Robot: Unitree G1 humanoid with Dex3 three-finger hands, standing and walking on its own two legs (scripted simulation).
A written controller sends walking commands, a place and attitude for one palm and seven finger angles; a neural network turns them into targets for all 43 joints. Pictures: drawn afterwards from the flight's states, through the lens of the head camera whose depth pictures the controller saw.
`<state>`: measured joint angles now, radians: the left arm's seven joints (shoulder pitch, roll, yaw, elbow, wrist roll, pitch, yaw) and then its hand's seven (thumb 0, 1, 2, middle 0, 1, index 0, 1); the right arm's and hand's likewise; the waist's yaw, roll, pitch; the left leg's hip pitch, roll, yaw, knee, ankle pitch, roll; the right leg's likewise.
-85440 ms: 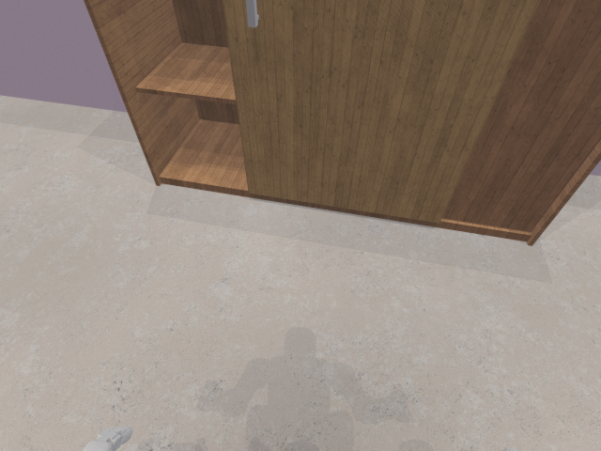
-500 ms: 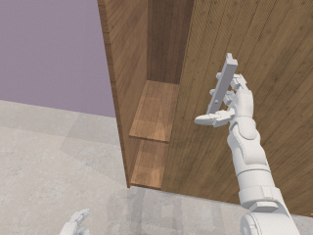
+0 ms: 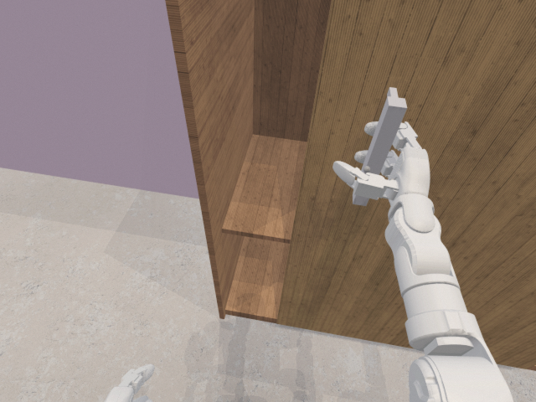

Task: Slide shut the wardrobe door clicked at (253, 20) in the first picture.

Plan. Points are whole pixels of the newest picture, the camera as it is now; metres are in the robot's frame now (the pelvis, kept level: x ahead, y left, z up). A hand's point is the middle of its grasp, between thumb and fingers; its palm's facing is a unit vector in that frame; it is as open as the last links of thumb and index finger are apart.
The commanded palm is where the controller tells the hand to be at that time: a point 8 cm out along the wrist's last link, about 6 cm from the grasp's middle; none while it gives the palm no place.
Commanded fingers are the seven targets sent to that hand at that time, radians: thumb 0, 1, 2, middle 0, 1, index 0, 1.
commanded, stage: grip the handle and tug to test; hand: right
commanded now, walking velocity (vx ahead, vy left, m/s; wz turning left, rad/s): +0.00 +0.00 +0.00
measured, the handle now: (374, 150) +0.48 -0.12 +0.15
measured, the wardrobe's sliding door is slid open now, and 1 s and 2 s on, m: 0.20 0.20 0.20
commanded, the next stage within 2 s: tug the door sideways, standing still in 0.98 s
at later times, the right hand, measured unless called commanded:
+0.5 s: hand (364, 168) +0.42 -0.10 +0.15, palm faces +0.07 +1.00 +0.02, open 6.1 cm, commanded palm +0.39 -0.15 +0.15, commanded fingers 0.00 -0.90 -0.90 0.45 1.40 0.45 1.40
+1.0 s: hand (363, 169) +0.42 -0.09 +0.15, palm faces +0.07 +1.00 +0.02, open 6.2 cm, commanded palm +0.37 -0.14 +0.15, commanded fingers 0.00 -0.90 -0.90 0.45 1.40 0.45 1.40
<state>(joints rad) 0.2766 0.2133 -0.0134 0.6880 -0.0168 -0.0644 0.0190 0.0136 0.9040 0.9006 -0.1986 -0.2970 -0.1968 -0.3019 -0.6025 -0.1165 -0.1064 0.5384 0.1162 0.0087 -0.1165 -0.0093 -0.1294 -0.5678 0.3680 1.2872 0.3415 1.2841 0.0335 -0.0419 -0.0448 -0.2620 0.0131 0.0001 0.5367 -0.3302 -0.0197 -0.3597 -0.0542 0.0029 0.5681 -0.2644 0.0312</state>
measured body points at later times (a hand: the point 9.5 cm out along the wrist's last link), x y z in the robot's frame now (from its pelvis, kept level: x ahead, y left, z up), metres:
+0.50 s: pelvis +0.01 +0.01 +0.00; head +0.02 +0.02 +0.45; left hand +0.12 +0.25 -0.11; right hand +0.41 -0.15 +0.16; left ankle -0.03 +0.13 -0.73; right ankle +0.02 -0.14 -0.73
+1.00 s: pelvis +0.03 +0.01 +0.00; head +0.04 +0.02 +0.45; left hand +0.16 +0.25 -0.10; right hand +0.41 -0.15 +0.16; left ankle -0.03 +0.13 -0.73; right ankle +0.02 -0.14 -0.73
